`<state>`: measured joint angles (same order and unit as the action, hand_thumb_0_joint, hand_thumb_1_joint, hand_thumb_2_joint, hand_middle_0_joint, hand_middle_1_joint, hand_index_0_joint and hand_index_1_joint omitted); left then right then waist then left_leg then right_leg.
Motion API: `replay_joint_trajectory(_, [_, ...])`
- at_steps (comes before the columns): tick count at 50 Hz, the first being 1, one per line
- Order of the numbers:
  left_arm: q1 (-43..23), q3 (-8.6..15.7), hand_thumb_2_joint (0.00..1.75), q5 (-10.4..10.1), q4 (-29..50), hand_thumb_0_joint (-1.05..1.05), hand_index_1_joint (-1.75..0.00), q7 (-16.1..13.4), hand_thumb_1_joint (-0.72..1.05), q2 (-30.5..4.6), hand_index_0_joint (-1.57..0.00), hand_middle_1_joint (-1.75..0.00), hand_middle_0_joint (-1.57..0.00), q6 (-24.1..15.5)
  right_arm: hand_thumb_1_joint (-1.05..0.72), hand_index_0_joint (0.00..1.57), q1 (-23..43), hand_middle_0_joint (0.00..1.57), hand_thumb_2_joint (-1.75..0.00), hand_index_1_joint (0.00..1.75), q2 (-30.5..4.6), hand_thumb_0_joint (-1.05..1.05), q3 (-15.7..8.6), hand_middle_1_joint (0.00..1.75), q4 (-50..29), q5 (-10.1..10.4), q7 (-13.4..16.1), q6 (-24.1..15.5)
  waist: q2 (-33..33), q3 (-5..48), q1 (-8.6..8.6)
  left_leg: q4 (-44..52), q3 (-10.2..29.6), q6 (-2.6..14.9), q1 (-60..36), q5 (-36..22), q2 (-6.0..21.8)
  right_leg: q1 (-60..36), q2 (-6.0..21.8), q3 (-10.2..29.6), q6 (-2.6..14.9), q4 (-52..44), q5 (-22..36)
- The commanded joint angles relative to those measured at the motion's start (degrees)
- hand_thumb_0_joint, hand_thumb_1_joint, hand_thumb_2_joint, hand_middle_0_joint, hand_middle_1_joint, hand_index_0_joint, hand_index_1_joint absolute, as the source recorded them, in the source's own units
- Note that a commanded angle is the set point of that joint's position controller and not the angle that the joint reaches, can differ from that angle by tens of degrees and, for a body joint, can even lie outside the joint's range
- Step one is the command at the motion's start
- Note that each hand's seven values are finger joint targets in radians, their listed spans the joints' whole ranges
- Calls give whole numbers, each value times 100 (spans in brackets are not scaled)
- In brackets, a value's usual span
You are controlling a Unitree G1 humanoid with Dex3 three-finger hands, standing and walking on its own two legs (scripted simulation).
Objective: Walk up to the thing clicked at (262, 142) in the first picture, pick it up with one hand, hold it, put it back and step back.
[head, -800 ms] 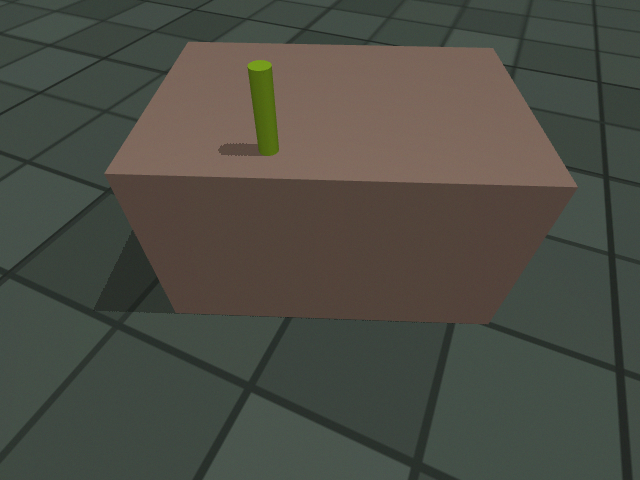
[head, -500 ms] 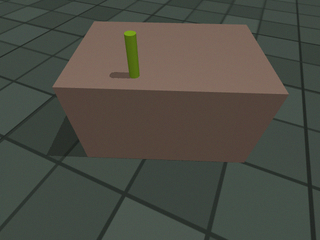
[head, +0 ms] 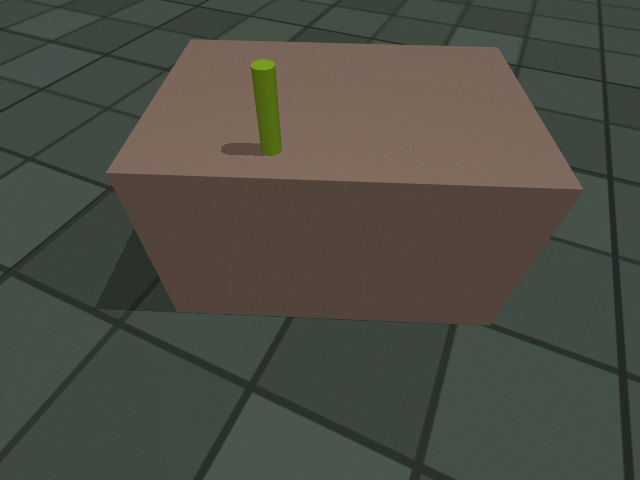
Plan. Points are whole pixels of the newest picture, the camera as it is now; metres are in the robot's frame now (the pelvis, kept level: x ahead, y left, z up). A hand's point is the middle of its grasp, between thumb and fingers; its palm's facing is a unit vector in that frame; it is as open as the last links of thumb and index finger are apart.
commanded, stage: stand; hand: left
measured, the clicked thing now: (267, 111) +0.90 +0.14 -0.02
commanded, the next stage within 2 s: walk up in 0.32 s
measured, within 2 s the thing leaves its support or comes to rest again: neither
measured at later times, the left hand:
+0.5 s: hand out of the picture +0.10 +0.26 -0.15, palm faces -0.06 -0.93 -0.35, open 7.4 cm
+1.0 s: hand (199, 438) +0.22 +0.20 -0.18, palm faces -0.05 -0.95 -0.32, open 7.4 cm
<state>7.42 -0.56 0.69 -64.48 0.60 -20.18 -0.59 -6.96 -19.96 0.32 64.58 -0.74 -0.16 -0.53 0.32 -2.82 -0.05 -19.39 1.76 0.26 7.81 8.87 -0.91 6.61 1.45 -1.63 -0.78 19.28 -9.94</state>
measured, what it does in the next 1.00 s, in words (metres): walks ahead: right foot, then left foot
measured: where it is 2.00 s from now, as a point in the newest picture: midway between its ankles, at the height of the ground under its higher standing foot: (356, 410)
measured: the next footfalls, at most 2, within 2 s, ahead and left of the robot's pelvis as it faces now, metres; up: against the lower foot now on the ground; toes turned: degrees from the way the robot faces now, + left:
right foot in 0.62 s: +0.17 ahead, -0.21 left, +0.00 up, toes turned -5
left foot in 0.98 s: +0.32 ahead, +0.04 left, +0.00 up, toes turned +2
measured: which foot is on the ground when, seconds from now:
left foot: down 0.00-0.62, up 0.64-0.96, down 0.98-1.00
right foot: down 0.00-0.36, up 0.38-0.60, down 0.62-1.00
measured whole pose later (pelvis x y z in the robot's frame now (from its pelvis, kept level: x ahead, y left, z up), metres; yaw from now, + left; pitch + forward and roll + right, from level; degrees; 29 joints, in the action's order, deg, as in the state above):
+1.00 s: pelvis +0.20 -0.07 -0.02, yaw -2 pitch -3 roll +0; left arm 21.5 2.8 1.1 -50.3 3.5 -23.9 -2.4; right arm -15.2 -23.1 -4.6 50.4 -2.4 -3.7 -3.6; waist 2.1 -4.4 -2.3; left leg -34.0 -3.4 1.3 20.3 10.8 1.6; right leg 8.4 2.6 -2.1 1.2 37.5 -24.9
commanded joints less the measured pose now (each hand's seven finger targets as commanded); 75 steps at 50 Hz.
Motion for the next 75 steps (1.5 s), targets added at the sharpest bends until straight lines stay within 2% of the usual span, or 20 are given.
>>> replay_joint_trajectory(1, [-158, 251, 90, -6, 346, 0, -30, -96, 90, -1172, -20, -30, -20, -111, -90, 20, 261, 20, -90, 30, -1248, 0, -223, 30, -326, 21, 61, -126, -133, 278, -45, 442, 631, 129, 170, -120, 734, -75, 619, 551, 224, -345, 8])
replay_joint_trajectory(15, [-202, 267, 90, -2, 350, 0, -30, -108, 90, -1193, -20, -30, -20, -120, -90, 20, 222, 20, -90, 30, -1209, 0, -201, 30, -329, 23, 72, -126, -74, 393, -4, 333, 576, 136, 53, -542, 754, -247, 648, 545, 202, -310, 428])
replay_joint_trajectory(17, [-23, 647, 90, 156, 754, 0, -30, 125, 90, -1563, -20, -30, -20, -83, -90, 20, -527, 20, -90, 30, -1842, 0, -638, 30, -499, -142, -35, -231, -190, 357, 185, 338, 1164, 644, -409, 3398, 829, 1170, 125, 419, 412, 673, -2757])
replay_joint_trajectory(20, [-474, 701, 90, 188, 1223, 0, -30, 183, 90, -1338, -20, -30, -20, -77, -90, 20, -834, 20, -90, 30, -2153, 0, -908, 30, -707, -168, -1, -353, -623, -615, 421, 1147, 2930, 1537, -926, 3062, 2386, 3415, 300, 790, 278, 2875, -1755])
replay_joint_trajectory(29, [1234, 885, 90, 155, 1024, 0, -30, 404, 90, -1388, -20, -30, -20, -154, -90, 20, 137, 20, -90, 30, -1711, 0, -823, 30, -1551, -216, -121, -300, -661, -22, -547, -322, 246, 776, 1630, 2491, 973, -442, 13, -163, 150, 1134, -194])
replay_joint_trajectory(31, [2316, 1118, 90, 213, 854, 0, -30, 226, 90, -1975, -20, -30, -20, -238, -90, 20, -383, 20, -90, 30, -1060, 0, -593, 30, -1609, -239, -110, -235, 1599, 371, -931, -3294, -420, 520, 2902, 2901, 88, -1822, 369, 855, 292, 322, -2039])
replay_joint_trajectory(32, [2182, 1134, 90, 258, 1166, 0, -30, 171, 90, -2340, -20, -30, -20, -304, -90, 20, -311, 20, -90, 30, -962, 0, -541, 30, -1812, -106, -126, -231, 2008, 235, -844, -4548, -5, 227, 3437, 2651, -406, -1095, 1878, 3742, 940, -1072, -3763])
replay_joint_trajectory(33, [1472, 1086, 90, 186, 1423, 0, -30, 182, 90, -2473, -20, -30, -20, -299, -90, 20, -200, 20, -90, 30, -1538, 0, -709, 30, -1766, -106, -93, -224, 1056, -267, -558, -4643, 601, 161, 3032, 2246, 86, 4, 2343, 4376, 1533, -1360, -4363])
replay_joint_trajectory(38, [795, 906, 90, 35, 1698, 0, -30, 150, 90, -1891, -20, -30, -20, -352, -90, 20, -1233, 20, -90, 30, -1583, 0, -743, 30, -1295, -9, -239, -253, 909, -375, 5, -3610, 237, 57, 2109, 1216, 547, 701, 1390, 1845, 1305, -885, -2231])
replay_joint_trajectory(45, [1021, 849, 90, 33, 1981, 0, -30, 197, 90, -1902, -20, -30, -20, -406, -90, 20, -650, 20, -90, 30, -1370, 0, -758, 30, -1800, -89, -368, -343, 528, -284, -183, -1518, -407, 44, 1214, 699, 403, 752, 1207, 1043, 1249, -323, -1259])
replay_joint_trajectory(47, [964, 737, 90, 45, 2038, 0, -30, 204, 90, -1771, -20, -30, -20, -374, -90, 20, -1165, 20, -90, 30, -1402, 0, -835, 30, -1690, -109, -305, -424, 194, -14, 194, -1138, -613, 115, -148, 290, 200, 1469, 1021, 706, 1056, 567, -902])
replay_joint_trajectory(48, [1118, 648, 90, 37, 2069, 0, -30, 199, 90, -1522, -20, -30, -20, -366, -90, 20, -1610, 20, -90, 30, -1566, 0, -913, 30, -1591, -120, -242, -470, -322, 317, 421, -883, -521, 257, -1032, 627, 118, 1795, 671, 334, 907, 1618, -206])
replay_joint_trajectory(50, [1437, 572, 90, -30, 2107, 0, -30, 145, 90, -1166, -20, -30, -20, -344, -90, 20, -2102, 20, -90, 30, -2412, 0, -1103, 30, -1789, -153, -137, -542, -1648, 542, 560, 756, 3752, 1210, -1568, 2894, 2491, 3421, -555, 224, 406, 4354, -2048])
replay_joint_trajectory(51, [1173, 675, 90, 9, 2035, 0, -30, 70, 90, -1760, -20, -30, -20, -328, -90, 20, -1845, 20, -90, 30, -2363, 0, -1104, 30, -1855, 30, -152, -520, -814, 234, 503, 645, 3777, 1636, -959, 2603, 2686, 3295, -94, 836, 423, 4737, -2178])
replay_joint_trajectory(56, [1528, 642, 90, -50, 1786, 0, -30, 184, 90, -1481, -20, -30, -20, -326, -90, 20, -1296, 20, -90, 30, -1771, 0, -816, 30, -2068, 32, -95, -561, -894, -101, 71, 221, 771, 1220, -24, -551, 1666, 2569, 338, 505, 208, 3729, -1006])
replay_joint_trajectory(65, [1236, 758, 90, 16, 1900, 0, -30, 281, 90, -1296, -20, -30, -20, -399, -90, 20, -1144, 20, -90, 30, -1788, 0, -765, 30, -2410, 46, -159, -401, -649, 141, -123, -870, -35, 911, 956, -165, 1252, 457, -134, -447, 276, 1338, 105])
replay_joint_trajectory(66, [1703, 852, 90, 27, 1771, 0, -30, 205, 90, -1475, -20, -30, -20, -436, -90, 20, -1216, 20, -90, 30, -1531, 0, -659, 30, -2446, 56, -140, -377, -60, 438, -402, -1803, -114, 740, 1238, -385, 1100, -355, -134, -193, 358, 1219, 28])
replay_joint_trajectory(68, [1983, 1012, 90, 54, 1964, 0, -30, 57, 90, -2288, -20, -30, -20, -537, -90, 20, -1667, 20, -90, 30, -938, 0, -423, 30, -2525, 85, -116, -323, 1787, 651, -430, -4306, -496, 181, 2670, 2163, -50, -927, 2126, 3478, 1062, -362, -1129])
replay_joint_trajectory(69, [1702, 985, 90, -24, 2009, 0, -30, 71, 90, -2382, -20, -30, -20, -486, -90, 20, -1537, 20, -90, 30, -1567, 0, -633, 30, -2325, 39, -29, -213, 1034, 393, -395, -4826, 79, 193, 2556, 2398, 212, -205, 2356, 3776, 1537, -381, -1599])
replay_joint_trajectory(75, [1024, 746, 90, -16, 2162, 0, -30, -26, 90, -1775, -20, -30, -20, -459, -90, 20, -1826, 20, -90, 30, -1405, 0, -590, 30, -1783, 12, -91, -133, 831, 43, -45, -3758, -43, 44, 2036, 1465, 513, 809, 1304, 1213, 1324, 139, 486])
